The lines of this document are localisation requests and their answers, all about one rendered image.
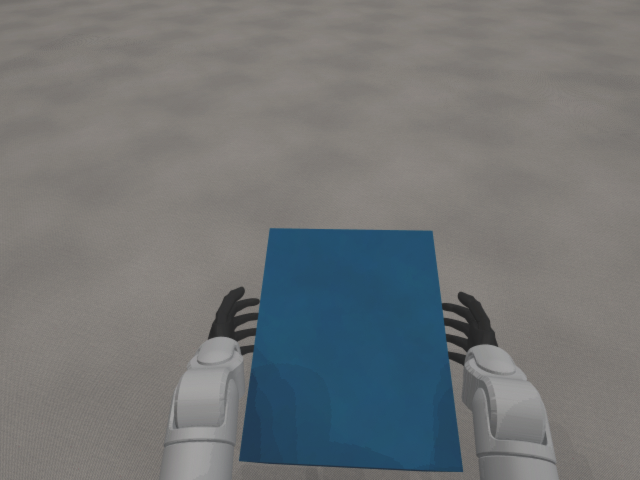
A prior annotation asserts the left robot hand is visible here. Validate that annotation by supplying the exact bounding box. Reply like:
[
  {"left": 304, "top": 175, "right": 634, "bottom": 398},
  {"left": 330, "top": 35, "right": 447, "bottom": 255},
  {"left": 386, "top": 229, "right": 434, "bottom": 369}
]
[{"left": 208, "top": 287, "right": 260, "bottom": 355}]

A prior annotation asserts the left robot forearm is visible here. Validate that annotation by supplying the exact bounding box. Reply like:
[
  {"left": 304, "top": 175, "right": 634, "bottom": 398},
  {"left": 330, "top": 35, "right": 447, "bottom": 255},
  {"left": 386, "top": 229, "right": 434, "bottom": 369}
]
[{"left": 159, "top": 337, "right": 245, "bottom": 480}]

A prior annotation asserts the right robot hand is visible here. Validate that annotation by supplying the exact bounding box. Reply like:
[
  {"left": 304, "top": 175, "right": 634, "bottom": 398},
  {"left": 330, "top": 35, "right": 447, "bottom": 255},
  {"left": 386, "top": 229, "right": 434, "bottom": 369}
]
[{"left": 442, "top": 292, "right": 498, "bottom": 366}]

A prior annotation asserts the right robot forearm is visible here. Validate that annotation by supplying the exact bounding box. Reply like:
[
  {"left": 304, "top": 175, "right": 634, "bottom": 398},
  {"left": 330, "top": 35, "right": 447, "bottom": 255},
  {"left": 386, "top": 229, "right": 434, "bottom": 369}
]
[{"left": 462, "top": 344, "right": 559, "bottom": 480}]

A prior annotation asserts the carton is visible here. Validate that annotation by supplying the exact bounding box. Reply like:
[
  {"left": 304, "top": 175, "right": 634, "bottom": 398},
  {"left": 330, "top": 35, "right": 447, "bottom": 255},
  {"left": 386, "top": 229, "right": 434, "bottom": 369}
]
[{"left": 239, "top": 228, "right": 463, "bottom": 472}]

